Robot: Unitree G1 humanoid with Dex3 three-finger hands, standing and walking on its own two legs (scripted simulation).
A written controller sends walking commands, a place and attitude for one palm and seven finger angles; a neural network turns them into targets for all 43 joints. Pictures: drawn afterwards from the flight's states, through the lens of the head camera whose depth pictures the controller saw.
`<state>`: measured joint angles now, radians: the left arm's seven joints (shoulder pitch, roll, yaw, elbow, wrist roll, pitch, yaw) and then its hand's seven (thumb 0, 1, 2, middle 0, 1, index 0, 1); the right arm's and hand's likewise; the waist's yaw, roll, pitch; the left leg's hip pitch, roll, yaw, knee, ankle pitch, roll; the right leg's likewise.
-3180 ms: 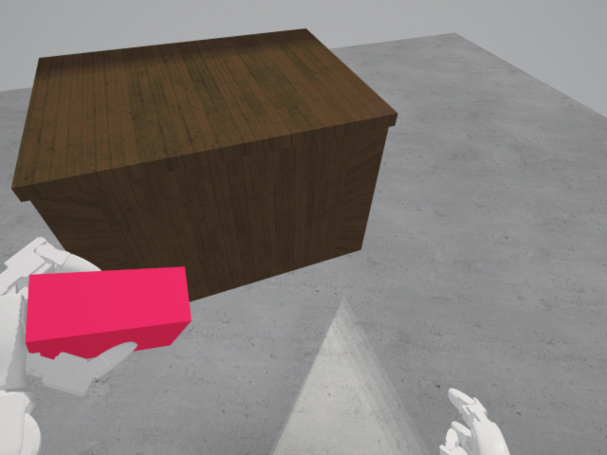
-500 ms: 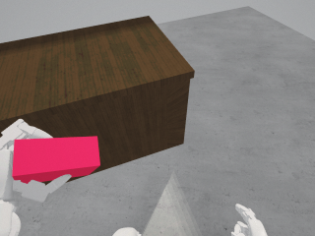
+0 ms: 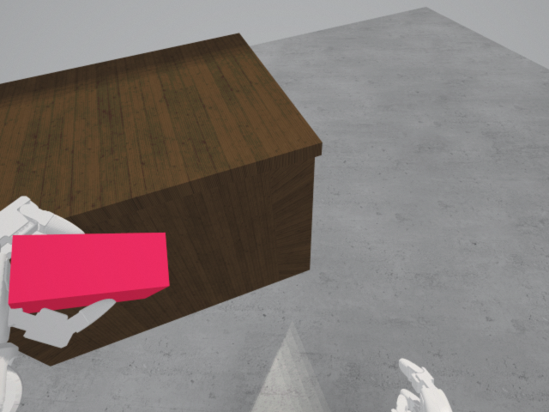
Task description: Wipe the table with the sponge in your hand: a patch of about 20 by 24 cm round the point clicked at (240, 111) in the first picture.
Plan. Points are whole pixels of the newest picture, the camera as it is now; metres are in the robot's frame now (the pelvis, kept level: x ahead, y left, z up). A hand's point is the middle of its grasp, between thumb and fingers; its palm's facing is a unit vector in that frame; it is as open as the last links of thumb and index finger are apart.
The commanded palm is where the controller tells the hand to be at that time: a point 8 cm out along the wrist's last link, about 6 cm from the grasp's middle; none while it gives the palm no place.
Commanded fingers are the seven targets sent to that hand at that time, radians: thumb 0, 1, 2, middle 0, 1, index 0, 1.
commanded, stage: take the last steps up to it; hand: left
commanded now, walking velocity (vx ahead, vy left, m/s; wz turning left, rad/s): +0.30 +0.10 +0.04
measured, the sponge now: (114, 271) +0.23 +0.19 +0.16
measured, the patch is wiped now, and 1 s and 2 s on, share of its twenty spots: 0.00 0.00 0.00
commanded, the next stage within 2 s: come to a stop and stand still in 0.82 s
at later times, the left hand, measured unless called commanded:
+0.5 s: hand (100, 178) +0.35 +0.24 +0.19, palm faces +0.40 -0.81 -0.42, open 10.1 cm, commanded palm +0.28 +0.28 +0.20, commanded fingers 0.00 0.10 1.30 -1.20 -1.60 -1.20 -1.60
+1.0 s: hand (139, 140) +0.42 +0.21 +0.19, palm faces +0.37 -0.81 -0.46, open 10.1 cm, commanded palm +0.37 +0.27 +0.20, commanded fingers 0.00 0.10 1.30 -1.20 -1.60 -1.20 -1.60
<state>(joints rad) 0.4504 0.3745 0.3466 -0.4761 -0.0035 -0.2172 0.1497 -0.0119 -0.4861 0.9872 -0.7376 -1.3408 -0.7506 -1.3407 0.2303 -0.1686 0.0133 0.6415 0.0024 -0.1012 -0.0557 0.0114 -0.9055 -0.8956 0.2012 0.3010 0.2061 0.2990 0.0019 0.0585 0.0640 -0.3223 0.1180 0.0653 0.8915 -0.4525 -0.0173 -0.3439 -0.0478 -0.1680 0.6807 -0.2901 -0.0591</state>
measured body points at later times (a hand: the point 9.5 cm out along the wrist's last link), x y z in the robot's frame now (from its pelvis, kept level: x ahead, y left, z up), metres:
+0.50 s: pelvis +0.12 +0.00 +0.01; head +0.13 +0.00 +0.46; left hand +0.32 +0.28 +0.22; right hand +0.29 -0.23 -0.07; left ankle +0.14 +0.12 -0.72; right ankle +0.09 -0.10 -0.67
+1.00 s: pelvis +0.21 -0.02 +0.01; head +0.24 -0.02 +0.46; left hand +0.40 +0.25 +0.22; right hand +0.38 -0.28 -0.07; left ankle +0.25 +0.10 -0.72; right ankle +0.19 -0.12 -0.72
